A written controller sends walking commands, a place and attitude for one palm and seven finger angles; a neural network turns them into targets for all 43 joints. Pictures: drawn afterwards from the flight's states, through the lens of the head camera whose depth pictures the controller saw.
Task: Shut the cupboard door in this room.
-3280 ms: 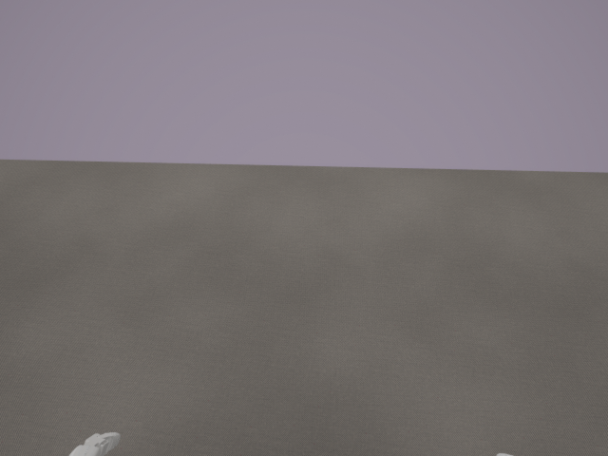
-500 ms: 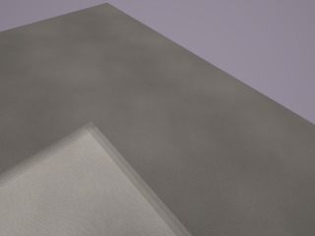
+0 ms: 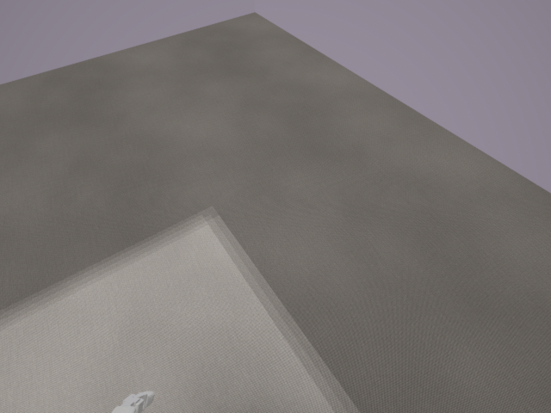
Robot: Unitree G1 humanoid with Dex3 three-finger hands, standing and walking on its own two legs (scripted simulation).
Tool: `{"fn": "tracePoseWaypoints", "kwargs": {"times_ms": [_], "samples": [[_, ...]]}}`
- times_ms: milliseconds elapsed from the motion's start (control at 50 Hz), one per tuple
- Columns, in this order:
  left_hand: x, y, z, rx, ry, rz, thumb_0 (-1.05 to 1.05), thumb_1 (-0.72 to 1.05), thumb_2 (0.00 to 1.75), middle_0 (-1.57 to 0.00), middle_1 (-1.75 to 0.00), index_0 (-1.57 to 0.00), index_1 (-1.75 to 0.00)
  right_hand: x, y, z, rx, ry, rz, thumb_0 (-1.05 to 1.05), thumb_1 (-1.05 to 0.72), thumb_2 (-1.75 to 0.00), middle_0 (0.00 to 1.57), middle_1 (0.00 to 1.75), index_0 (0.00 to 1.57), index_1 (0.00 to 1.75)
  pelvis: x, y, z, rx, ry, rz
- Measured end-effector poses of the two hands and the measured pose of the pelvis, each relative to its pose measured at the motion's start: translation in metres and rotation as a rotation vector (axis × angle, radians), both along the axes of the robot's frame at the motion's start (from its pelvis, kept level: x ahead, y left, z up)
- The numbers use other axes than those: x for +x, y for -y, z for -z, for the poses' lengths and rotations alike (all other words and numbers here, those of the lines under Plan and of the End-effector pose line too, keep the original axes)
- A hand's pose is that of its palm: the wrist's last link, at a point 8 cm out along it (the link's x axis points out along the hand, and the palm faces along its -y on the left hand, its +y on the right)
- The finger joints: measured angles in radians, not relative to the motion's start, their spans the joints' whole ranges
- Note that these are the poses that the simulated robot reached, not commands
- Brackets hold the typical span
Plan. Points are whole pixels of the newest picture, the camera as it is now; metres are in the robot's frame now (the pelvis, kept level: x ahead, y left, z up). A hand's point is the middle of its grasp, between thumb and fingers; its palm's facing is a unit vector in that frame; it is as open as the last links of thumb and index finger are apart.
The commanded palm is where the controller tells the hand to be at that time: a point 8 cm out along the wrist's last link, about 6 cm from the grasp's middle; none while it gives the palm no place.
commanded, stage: turn or walk to find it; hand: left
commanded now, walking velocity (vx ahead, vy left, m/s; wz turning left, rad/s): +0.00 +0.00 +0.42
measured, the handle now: out of the picture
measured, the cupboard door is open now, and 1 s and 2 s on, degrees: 83 83 83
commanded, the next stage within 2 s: none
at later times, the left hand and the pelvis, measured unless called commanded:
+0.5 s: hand out of the picture -0.04 +0.26 -0.18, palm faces +0.27 -0.93 -0.25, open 7.4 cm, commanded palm none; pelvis -0.02 +0.04 +0.00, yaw +13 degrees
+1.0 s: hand out of the picture -0.05 +0.19 -0.14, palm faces +0.44 -0.85 -0.27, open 7.4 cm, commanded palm none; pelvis -0.04 -0.01 +0.01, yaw +27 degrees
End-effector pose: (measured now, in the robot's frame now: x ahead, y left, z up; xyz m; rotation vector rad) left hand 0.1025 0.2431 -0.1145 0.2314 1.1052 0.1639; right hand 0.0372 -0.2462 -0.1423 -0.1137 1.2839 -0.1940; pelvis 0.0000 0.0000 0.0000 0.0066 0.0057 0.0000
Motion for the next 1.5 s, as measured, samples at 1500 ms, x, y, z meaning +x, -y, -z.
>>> {"fn": "tracePoseWaypoints", "kwargs": {"times_ms": [1500], "samples": [[-0.313,-0.012,0.013,-0.073,-0.133,-0.753,0.0,0.9,0.9,-0.2,-0.3,-0.2,-0.3,0.09,-0.13,-0.028,-0.011,0.114,-0.761,0.0,-0.91,-0.9,0.2,0.3,0.2,0.3,-0.085,-0.02,-0.009,-0.009,0.023,-0.674]]}}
